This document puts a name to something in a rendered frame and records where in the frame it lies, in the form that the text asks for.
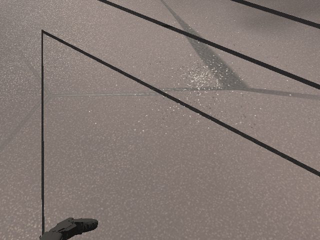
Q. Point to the robot left hand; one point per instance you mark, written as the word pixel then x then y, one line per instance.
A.
pixel 70 227

